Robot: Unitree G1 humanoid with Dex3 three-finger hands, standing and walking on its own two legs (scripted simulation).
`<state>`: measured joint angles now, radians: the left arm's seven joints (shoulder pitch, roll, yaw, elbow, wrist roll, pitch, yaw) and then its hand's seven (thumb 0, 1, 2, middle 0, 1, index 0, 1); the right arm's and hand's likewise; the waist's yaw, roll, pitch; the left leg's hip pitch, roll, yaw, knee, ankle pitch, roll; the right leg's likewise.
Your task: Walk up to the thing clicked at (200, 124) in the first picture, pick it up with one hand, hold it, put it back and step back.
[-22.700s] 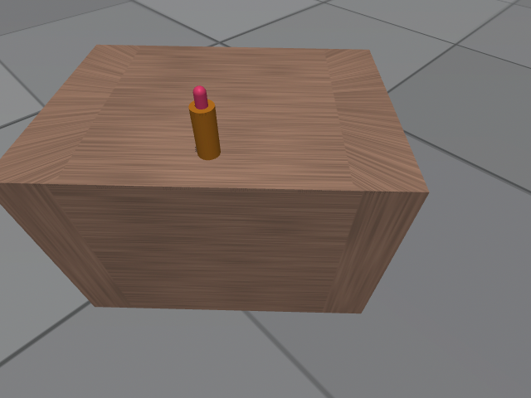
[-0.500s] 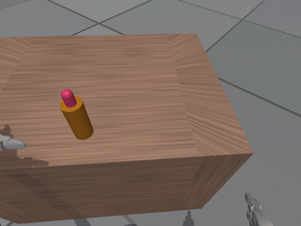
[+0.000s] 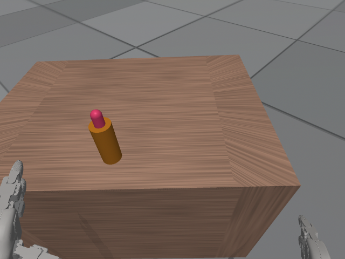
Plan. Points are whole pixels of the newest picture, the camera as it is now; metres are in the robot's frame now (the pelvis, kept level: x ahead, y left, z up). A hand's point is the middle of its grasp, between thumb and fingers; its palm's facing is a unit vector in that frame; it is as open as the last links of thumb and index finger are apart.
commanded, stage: sink last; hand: left
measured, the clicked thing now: (104, 136) +0.44 +0.21 +0.05
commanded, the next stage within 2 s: home in 0.36 s
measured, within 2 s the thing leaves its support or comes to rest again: neither
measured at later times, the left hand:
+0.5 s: hand (29, 243) +0.16 +0.27 +0.08, palm faces +0.35 -0.85 -0.41, open 17.5 cm
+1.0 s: hand out of the picture +0.15 +0.18 -0.08, palm faces +0.11 -0.98 -0.19, open 17.5 cm
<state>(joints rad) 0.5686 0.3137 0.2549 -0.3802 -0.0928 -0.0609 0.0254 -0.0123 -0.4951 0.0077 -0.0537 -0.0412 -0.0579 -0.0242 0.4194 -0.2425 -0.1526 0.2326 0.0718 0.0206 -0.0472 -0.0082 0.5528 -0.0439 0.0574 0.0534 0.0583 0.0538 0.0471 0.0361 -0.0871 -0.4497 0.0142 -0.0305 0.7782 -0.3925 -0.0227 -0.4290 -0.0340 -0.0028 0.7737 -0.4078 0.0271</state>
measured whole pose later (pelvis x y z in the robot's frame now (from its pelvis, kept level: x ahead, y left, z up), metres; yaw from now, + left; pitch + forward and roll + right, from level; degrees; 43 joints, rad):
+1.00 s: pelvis -0.01 +0.00 -0.01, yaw +0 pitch +7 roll +0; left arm 0.45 0.18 0.02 0.17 -0.03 -0.06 0.05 -0.01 -0.54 0.07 -0.06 -0.06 -0.05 -0.05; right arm 0.39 -0.20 -0.02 0.23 0.03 -0.06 -0.08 0.01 -0.70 -0.78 0.19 0.27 0.19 0.27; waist 0.00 -0.02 -0.06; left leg -0.58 0.01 -0.02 0.88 -0.42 -0.02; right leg -0.57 -0.04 0.01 0.89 -0.44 0.03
